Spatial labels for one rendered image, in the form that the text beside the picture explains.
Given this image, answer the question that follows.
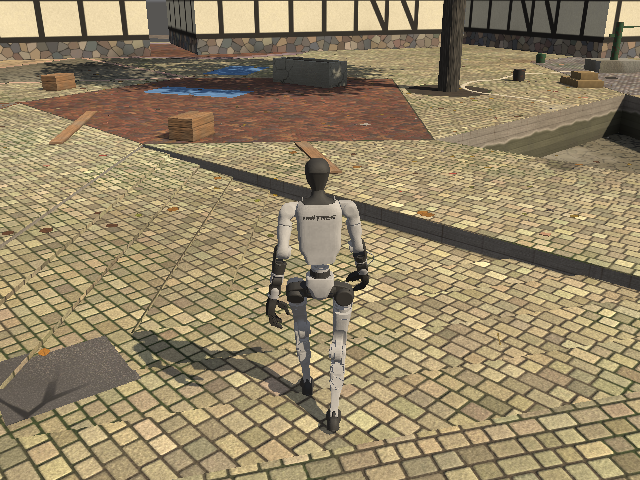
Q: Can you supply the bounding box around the humanoid robot head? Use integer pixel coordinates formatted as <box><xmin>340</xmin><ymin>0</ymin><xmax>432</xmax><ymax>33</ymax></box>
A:
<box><xmin>301</xmin><ymin>158</ymin><xmax>336</xmax><ymax>205</ymax></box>

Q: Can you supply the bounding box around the robot right forearm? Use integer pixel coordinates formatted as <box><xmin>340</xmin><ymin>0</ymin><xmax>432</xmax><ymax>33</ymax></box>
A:
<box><xmin>353</xmin><ymin>238</ymin><xmax>368</xmax><ymax>275</ymax></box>

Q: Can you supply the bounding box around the robot right upper arm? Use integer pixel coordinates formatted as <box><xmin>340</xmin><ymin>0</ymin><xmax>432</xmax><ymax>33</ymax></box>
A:
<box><xmin>339</xmin><ymin>200</ymin><xmax>364</xmax><ymax>253</ymax></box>

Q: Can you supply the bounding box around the robot left hand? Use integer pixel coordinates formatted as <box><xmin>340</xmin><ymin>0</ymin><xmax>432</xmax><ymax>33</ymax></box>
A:
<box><xmin>266</xmin><ymin>297</ymin><xmax>290</xmax><ymax>329</ymax></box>

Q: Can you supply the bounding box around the robot right hand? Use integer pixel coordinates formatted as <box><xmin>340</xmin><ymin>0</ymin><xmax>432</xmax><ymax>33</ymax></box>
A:
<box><xmin>346</xmin><ymin>271</ymin><xmax>369</xmax><ymax>291</ymax></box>

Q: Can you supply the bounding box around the robot left forearm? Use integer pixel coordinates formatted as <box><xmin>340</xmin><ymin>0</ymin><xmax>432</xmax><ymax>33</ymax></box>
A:
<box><xmin>267</xmin><ymin>245</ymin><xmax>287</xmax><ymax>300</ymax></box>

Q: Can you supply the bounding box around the robot right foot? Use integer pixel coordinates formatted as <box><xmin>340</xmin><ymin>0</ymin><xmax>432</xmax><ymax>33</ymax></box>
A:
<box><xmin>326</xmin><ymin>409</ymin><xmax>341</xmax><ymax>432</ymax></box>

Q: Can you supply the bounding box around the robot left upper arm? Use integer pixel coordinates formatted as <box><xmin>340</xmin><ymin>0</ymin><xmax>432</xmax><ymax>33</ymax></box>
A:
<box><xmin>276</xmin><ymin>201</ymin><xmax>298</xmax><ymax>259</ymax></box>

